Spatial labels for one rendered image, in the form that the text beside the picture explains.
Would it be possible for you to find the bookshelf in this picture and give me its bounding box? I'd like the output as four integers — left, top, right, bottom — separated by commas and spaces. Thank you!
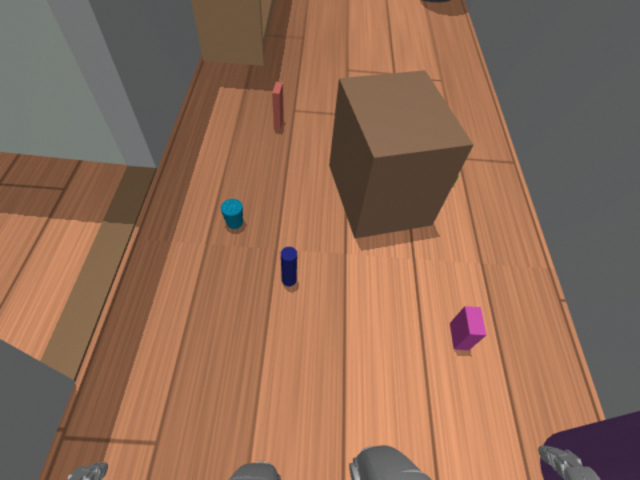
191, 0, 275, 66

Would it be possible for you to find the right robot hand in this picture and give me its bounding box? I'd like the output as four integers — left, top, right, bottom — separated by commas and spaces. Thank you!
538, 445, 601, 480

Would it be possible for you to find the left robot hand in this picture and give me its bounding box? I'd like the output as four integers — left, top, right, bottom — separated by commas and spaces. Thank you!
68, 462, 108, 480

